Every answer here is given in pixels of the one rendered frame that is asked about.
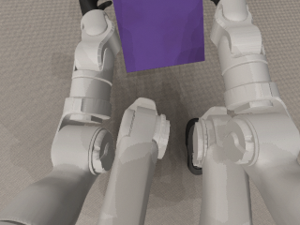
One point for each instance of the robot right forearm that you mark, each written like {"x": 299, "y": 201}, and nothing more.
{"x": 243, "y": 62}

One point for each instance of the left robot hand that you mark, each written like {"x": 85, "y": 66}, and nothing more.
{"x": 88, "y": 5}

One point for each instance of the robot left shin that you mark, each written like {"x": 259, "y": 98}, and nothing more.
{"x": 129, "y": 115}

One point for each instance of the robot shin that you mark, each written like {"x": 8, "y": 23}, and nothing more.
{"x": 217, "y": 110}
{"x": 129, "y": 115}

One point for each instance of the robot left forearm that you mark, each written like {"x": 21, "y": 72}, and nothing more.
{"x": 92, "y": 74}

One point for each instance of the carton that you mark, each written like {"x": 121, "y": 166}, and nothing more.
{"x": 160, "y": 33}

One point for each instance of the robot right upper arm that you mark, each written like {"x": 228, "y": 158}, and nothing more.
{"x": 267, "y": 146}

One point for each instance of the robot left upper arm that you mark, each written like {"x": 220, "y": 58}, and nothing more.
{"x": 79, "y": 155}

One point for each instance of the robot right shin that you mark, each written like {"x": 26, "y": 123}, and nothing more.
{"x": 217, "y": 110}

